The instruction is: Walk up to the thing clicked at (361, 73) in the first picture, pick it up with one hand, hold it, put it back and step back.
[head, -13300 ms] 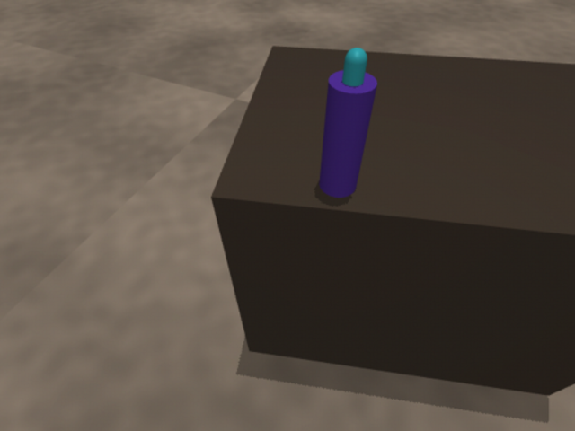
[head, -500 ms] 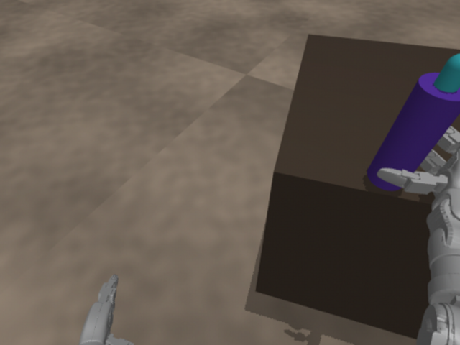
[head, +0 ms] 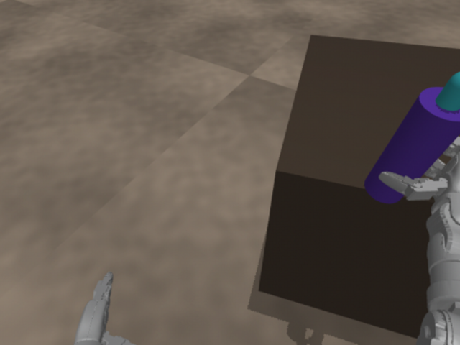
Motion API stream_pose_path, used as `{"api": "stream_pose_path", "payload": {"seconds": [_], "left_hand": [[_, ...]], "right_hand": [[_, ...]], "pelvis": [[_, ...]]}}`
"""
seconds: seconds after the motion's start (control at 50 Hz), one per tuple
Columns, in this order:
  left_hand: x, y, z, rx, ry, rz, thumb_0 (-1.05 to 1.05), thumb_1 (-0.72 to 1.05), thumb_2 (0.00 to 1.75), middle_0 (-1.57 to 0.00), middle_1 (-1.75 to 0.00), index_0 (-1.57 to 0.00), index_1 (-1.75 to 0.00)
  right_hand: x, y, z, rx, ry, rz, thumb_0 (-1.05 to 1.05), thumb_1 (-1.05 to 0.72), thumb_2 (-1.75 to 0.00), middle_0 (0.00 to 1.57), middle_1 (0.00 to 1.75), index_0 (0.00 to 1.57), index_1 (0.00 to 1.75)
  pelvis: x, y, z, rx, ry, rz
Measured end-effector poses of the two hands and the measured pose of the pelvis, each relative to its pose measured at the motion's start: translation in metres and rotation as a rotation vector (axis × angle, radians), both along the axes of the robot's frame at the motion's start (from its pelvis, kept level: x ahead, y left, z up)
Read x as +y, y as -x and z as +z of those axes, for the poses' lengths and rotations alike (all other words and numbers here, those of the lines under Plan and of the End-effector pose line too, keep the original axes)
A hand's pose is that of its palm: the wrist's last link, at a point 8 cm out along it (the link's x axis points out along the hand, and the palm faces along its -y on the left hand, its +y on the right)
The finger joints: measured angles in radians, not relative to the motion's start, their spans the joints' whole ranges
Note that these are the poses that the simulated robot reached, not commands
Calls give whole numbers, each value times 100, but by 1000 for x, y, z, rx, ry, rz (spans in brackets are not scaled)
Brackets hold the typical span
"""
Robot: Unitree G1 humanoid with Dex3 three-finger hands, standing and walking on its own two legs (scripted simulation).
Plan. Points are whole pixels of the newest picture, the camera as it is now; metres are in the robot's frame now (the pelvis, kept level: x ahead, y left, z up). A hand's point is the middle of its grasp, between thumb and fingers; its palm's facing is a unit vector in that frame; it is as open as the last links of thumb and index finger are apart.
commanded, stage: settle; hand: right
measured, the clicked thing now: (416, 144) +0.40 -0.25 +0.16
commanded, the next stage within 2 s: lift in 0.74 s
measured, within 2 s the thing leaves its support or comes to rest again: leaves its support in 0.28 s
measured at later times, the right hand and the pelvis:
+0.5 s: hand (422, 152) +0.40 -0.27 +0.15, palm faces +0.37 +0.93 -0.02, open 10.6 cm; pelvis +0.00 +0.00 +0.01, yaw -1 degrees
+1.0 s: hand (420, 143) +0.39 -0.25 +0.17, palm faces +0.34 +0.94 -0.02, open 10.7 cm; pelvis -0.01 +0.01 +0.01, yaw +0 degrees
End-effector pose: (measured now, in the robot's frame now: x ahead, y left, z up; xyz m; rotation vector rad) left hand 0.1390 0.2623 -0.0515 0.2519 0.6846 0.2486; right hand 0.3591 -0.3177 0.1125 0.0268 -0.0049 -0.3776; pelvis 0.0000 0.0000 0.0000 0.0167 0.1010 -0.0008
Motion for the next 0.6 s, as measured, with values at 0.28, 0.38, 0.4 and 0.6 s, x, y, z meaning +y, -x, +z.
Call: {"api": "stream_pose_path", "payload": {"seconds": [0.28,0.38,0.4,0.6], "left_hand": [[-1,6,-10,21,20,10,-1,-54,7,-6,-5,-6,-6],[-2,-3,-6,-7,15,3,-1,-54,7,-6,-5,-6,-6],[-2,-5,-5,-11,15,3,-1,-54,7,-6,-5,-6,-6],[-5,-6,-8,-21,44,-8,-1,-55,7,-5,-5,-5,-6]], "right_hand": [[10,2,9,40,35,-9,-6,59,-88,81,114,85,117],[10,3,22,14,32,-12,-7,61,-89,81,117,85,119],[10,3,24,10,32,-13,-7,61,-89,80,118,85,120],[11,2,40,27,45,9,-7,61,-93,77,121,81,124]], "pelvis": [[0,-1,3,-20,0,1],[3,-2,4,-38,3,-6],[3,-2,4,-40,3,-7],[4,-1,6,-47,7,-10]]}}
